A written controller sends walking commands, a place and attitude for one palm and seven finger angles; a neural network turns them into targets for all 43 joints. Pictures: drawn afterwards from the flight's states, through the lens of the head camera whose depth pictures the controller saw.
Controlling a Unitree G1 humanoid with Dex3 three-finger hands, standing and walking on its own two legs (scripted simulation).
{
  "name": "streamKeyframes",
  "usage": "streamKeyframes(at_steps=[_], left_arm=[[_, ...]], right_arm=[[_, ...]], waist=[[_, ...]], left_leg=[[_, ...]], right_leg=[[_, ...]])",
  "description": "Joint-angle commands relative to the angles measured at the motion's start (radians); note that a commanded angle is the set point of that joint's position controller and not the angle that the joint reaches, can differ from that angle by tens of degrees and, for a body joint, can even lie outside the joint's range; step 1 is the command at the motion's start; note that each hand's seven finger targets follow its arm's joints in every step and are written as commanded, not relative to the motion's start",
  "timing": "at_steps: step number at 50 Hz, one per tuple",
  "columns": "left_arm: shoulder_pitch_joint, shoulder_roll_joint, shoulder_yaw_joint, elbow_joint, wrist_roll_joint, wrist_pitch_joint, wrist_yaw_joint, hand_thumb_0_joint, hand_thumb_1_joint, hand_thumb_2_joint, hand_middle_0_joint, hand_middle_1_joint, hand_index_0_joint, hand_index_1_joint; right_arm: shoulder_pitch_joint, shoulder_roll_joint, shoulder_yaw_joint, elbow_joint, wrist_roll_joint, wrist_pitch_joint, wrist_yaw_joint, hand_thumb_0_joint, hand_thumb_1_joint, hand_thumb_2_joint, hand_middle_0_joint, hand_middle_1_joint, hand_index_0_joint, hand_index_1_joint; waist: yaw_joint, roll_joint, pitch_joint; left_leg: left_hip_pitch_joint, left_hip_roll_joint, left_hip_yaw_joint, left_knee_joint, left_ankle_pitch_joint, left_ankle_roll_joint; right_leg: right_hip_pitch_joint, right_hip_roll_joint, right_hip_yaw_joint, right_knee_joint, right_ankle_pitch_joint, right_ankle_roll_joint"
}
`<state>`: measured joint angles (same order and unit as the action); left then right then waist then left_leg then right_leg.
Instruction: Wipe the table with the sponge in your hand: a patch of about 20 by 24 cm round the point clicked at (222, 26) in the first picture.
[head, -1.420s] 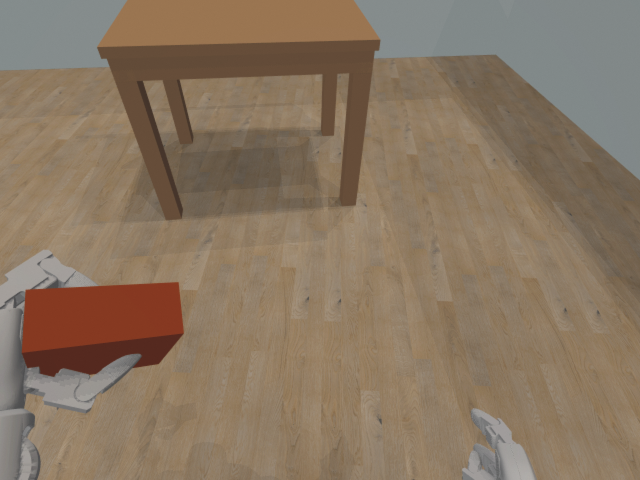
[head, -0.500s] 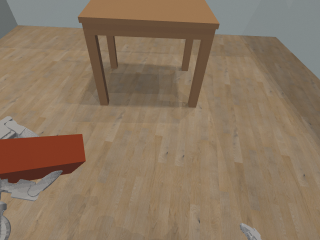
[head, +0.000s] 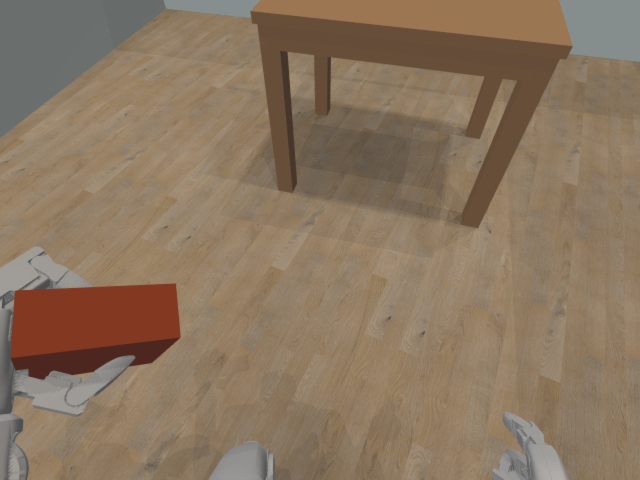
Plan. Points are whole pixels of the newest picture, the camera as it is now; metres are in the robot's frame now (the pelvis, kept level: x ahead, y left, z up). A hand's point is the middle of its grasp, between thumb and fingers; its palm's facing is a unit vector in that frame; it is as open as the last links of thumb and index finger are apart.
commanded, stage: walk to a spot facing it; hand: left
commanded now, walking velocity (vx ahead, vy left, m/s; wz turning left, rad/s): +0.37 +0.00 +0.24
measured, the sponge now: (119, 331) +0.22 +0.20 +0.14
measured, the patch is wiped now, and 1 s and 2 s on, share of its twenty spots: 0.00 0.00 0.00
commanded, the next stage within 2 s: none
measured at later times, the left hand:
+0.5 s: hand (151, 219) +0.33 +0.20 +0.18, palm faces +0.51 -0.71 -0.50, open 9.2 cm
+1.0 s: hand (162, 142) +0.46 +0.23 +0.17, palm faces +0.60 -0.69 -0.39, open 9.2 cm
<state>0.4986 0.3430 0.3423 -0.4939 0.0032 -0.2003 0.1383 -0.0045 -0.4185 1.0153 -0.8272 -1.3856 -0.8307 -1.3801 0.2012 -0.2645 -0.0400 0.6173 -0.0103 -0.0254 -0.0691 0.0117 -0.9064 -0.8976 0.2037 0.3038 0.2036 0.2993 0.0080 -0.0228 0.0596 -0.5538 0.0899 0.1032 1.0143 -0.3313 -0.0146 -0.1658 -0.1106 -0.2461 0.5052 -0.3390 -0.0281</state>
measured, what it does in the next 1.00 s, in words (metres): walks ahead: left foot, then right foot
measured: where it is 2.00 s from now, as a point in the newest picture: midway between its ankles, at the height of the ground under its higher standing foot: (343, 360)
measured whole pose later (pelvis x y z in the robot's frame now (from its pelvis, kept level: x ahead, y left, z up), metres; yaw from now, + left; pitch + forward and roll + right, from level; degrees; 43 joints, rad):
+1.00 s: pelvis +0.29 -0.05 -0.03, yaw +13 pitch -2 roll +2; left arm 0.38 0.40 0.38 -0.51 -0.01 -0.22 0.17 0.00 -0.42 1.02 -0.83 -1.39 -0.83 -1.38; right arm 0.17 -0.19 -0.03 0.57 0.01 -0.04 -0.06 0.01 -0.91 -0.90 0.20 0.30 0.20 0.30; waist -0.01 -0.06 0.06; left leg -0.38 0.04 0.17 0.66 -0.23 0.05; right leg -0.35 -0.11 -0.10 1.15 -0.55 0.02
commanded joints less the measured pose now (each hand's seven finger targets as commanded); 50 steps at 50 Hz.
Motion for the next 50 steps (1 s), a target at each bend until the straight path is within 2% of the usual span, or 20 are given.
streamKeyframes(at_steps=[1,5,6,7,8,12,16,21,22,23,24,25,28,31,43,44,45,46,47,50], left_arm=[[-0.092,0.19,0.134,-0.291,-0.02,-0.06,0.06,0.0,0.1,1.3,-1.2,-1.6,-1.2,-1.6],[-0.106,0.175,0.117,-0.29,-0.024,-0.053,0.081,0.0,0.1,1.3,-1.2,-1.6,-1.2,-1.6],[-0.126,0.184,0.121,-0.305,-0.023,-0.069,0.081,0.0,0.1,1.3,-1.2,-1.6,-1.2,-1.6],[-0.13,0.179,0.128,-0.312,-0.03,-0.081,0.081,0.0,0.1,1.3,-1.2,-1.6,-1.2,-1.6],[-0.192,0.202,0.122,-0.31,-0.023,-0.088,0.077,0.0,0.1,1.3,-1.2,-1.6,-1.2,-1.6],[-0.083,0.211,0.16,-0.325,-0.023,-0.081,0.038,0.0,0.1,1.3,-1.2,-1.6,-1.2,-1.6],[-0.006,0.158,0.139,-0.325,-0.039,-0.089,0.031,0.0,0.1,1.3,-1.2,-1.6,-1.2,-1.6],[-0.105,0.157,0.125,-0.158,-0.026,-0.062,0.029,0.0,0.1,1.3,-1.2,-1.6,-1.2,-1.6],[-0.138,0.179,0.129,-0.148,-0.02,-0.054,0.03,0.0,0.1,1.3,-1.2,-1.6,-1.2,-1.6],[-0.162,0.226,0.147,-0.132,-0.01,-0.043,0.035,0.0,0.1,1.3,-1.2,-1.6,-1.2,-1.6],[-0.184,0.24,0.166,-0.119,-0.024,-0.032,0.039,0.0,0.1,1.3,-1.2,-1.6,-1.2,-1.6],[-0.209,0.246,0.156,-0.138,-0.028,-0.048,0.032,0.0,0.1,1.3,-1.2,-1.6,-1.2,-1.6],[-0.158,0.208,0.139,-0.164,-0.017,-0.076,0.019,0.0,0.1,1.3,-1.2,-1.6,-1.2,-1.6],[-0.121,0.204,0.141,-0.19,-0.016,-0.082,0.027,0.0,0.1,1.3,-1.2,-1.6,-1.2,-1.6],[-0.11,0.193,0.139,-0.267,-0.028,-0.067,0.079,0.0,0.1,1.3,-1.2,-1.6,-1.2,-1.6],[-0.119,0.177,0.113,-0.269,-0.029,-0.068,0.076,0.0,0.1,1.3,-1.2,-1.6,-1.2,-1.6],[-0.148,0.188,0.12,-0.301,-0.024,-0.085,0.077,0.0,0.1,1.3,-1.2,-1.6,-1.2,-1.6],[-0.158,0.191,0.13,-0.307,-0.035,-0.098,0.075,0.0,0.1,1.3,-1.2,-1.6,-1.2,-1.6],[-0.197,0.217,0.12,-0.24,-0.021,-0.096,0.06,0.0,0.1,1.3,-1.2,-1.6,-1.2,-1.6],[-0.138,0.25,0.184,-0.299,-0.021,-0.093,0.031,0.0,0.1,1.3,-1.2,-1.6,-1.2,-1.6]], right_arm=[[-0.086,-0.013,-0.009,-0.203,0.002,-0.066,-0.001,0.0,-0.9,-0.9,0.2,0.3,0.2,0.3],[-0.026,-0.019,-0.02,-0.209,0.008,-0.065,-0.015,0.0,-0.9,-0.9,0.2,0.3,0.2,0.3],[-0.026,-0.037,-0.028,-0.215,0.011,-0.064,-0.019,0.0,-0.9,-0.9,0.2,0.3,0.2,0.3],[-0.041,-0.062,-0.031,-0.211,0.009,-0.065,-0.011,0.0,-0.9,-0.9,0.2,0.3,0.2,0.3],[-0.046,-0.056,-0.02,-0.216,0.02,-0.071,0.008,0.0,-0.9,-0.9,0.2,0.3,0.2,0.3],[-0.076,-0.032,-0.024,-0.172,0.028,-0.084,0.016,0.0,-0.9,-0.9,0.2,0.3,0.2,0.3],[-0.071,-0.03,-0.009,-0.162,0.02,-0.12,0.017,0.0,-0.9,-0.9,0.2,0.3,0.2,0.3],[-0.056,-0.026,-0.002,-0.136,0.017,-0.117,-0.014,0.0,-0.9,-0.9,0.2,0.3,0.2,0.3],[-0.053,-0.013,0.0,-0.133,0.021,-0.109,-0.017,0.0,-0.9,-0.9,0.2,0.3,0.2,0.3],[-0.057,0.014,0.005,-0.14,0.019,-0.099,-0.015,0.0,-0.9,-0.9,0.2,0.3,0.2,0.3],[-0.115,-0.019,0.002,-0.154,0.011,-0.111,-0.009,0.0,-0.9,-0.9,0.2,0.3,0.2,0.3],[-0.113,-0.025,0.0,-0.134,0.012,-0.113,-0.005,0.0,-0.9,-0.9,0.2,0.3,0.2,0.3],[-0.111,-0.023,0.011,-0.1,0.013,-0.077,0.003,0.0,-0.9,-0.9,0.2,0.3,0.2,0.3],[-0.102,-0.038,-0.005,-0.118,0.01,-0.061,0.007,0.0,-0.9,-0.9,0.2,0.3,0.2,0.3],[-0.019,-0.027,-0.025,-0.201,0.011,-0.055,0.0,0.0,-0.9,-0.9,0.2,0.3,0.2,0.3],[-0.002,-0.039,-0.031,-0.2,0.013,-0.058,-0.009,0.0,-0.9,-0.9,0.2,0.3,0.2,0.3],[-0.011,-0.05,-0.031,-0.21,0.011,-0.06,-0.009,0.0,-0.9,-0.9,0.2,0.3,0.2,0.3],[-0.032,-0.062,-0.027,-0.212,0.011,-0.071,0.001,0.0,-0.9,-0.9,0.2,0.3,0.2,0.3],[-0.04,-0.065,-0.017,-0.205,0.02,-0.075,0.019,0.0,-0.9,-0.9,0.2,0.3,0.2,0.3],[-0.084,-0.04,-0.026,-0.177,0.025,-0.076,0.014,0.0,-0.9,-0.9,0.2,0.3,0.2,0.3]], waist=[[0.034,-0.138,-0.107],[-0.026,-0.065,-0.24],[-0.045,0.058,-0.273],[-0.032,0.289,-0.293],[-0.027,0.275,-0.232],[-0.004,0.228,-0.147],[0.007,0.291,-0.146],[0.008,0.165,-0.124],[0.016,0.022,-0.137],[0.025,-0.306,-0.139],[0.048,-0.333,-0.134],[0.025,-0.272,-0.097],[0.006,-0.115,-0.088],[-0.001,-0.077,-0.097],[-0.006,-0.072,-0.169],[-0.035,0.007,-0.213],[-0.043,0.173,-0.265],[-0.024,0.355,-0.259],[-0.025,0.265,-0.195],[-0.001,0.222,-0.133]], left_leg=[[0.07,-0.028,0.097,-0.294,0.017,0.011],[0.426,-0.112,0.178,-0.54,0.151,0.033],[0.622,-0.018,0.03,-0.555,0.185,0.083],[0.742,0.251,-0.384,-0.611,0.367,0.217],[0.705,0.356,-0.604,-0.67,0.486,0.3],[0.47,0.303,-0.4,-0.696,0.143,0.284],[0.269,0.194,-0.131,-0.727,0.097,0.184],[0.148,0.127,-0.045,-0.525,-0.161,0.109],[0.09,0.067,0.001,-0.298,-0.178,0.083],[-0.127,-0.061,0.065,0.047,-0.241,0.037],[-0.204,-0.066,-0.064,0.228,-0.25,0.031],[-0.216,-0.031,-0.122,0.333,-0.17,0.019],[-0.192,0.014,-0.105,0.36,-0.032,-0.01],[-0.153,0.027,-0.067,0.195,0.027,-0.012],[0.251,-0.088,0.167,-0.469,0.104,0.025],[0.421,-0.088,0.142,-0.534,0.152,0.046],[0.595,0.029,-0.08,-0.576,0.175,0.116],[0.701,0.302,-0.536,-0.643,0.41,0.267],[0.595,0.356,-0.664,-0.696,0.347,0.315],[0.402,0.321,-0.531,-0.723,0.01,0.31]], right_leg=[[0.106,-0.233,0.181,-0.152,0.456,-0.104],[0.06,-0.157,0.068,0.212,0.626,-0.026],[-0.112,-0.121,0.055,0.412,0.486,0.017],[-0.345,0.017,0.074,0.666,-0.079,0.059],[-0.475,0.062,0.177,0.801,-0.291,0.046],[-0.55,-0.049,0.247,0.747,-0.167,0.066],[-0.261,-0.008,0.11,0.385,-0.035,0.078],[0.025,0.063,0.018,0.072,0.025,0.086],[0.08,-0.007,0.141,-0.038,-0.054,0.048],[0.172,-0.251,0.566,-0.194,-0.112,-0.069],[0.16,-0.366,0.785,-0.283,-0.132,-0.133],[0.135,-0.378,0.802,-0.298,-0.134,-0.151],[0.092,-0.29,0.413,-0.226,0.125,-0.107],[0.09,-0.269,0.266,-0.228,0.253,-0.103],[0.1,-0.217,0.086,0.059,0.548,-0.072],[0.019,-0.182,0.039,0.257,0.553,-0.028],[-0.145,-0.103,0.023,0.492,0.344,0.019],[-0.397,0.04,0.091,0.727,-0.202,0.057],[-0.477,0.042,0.207,0.822,-0.283,0.045],[-0.511,-0.046,0.269,0.763,-0.202,0.065]])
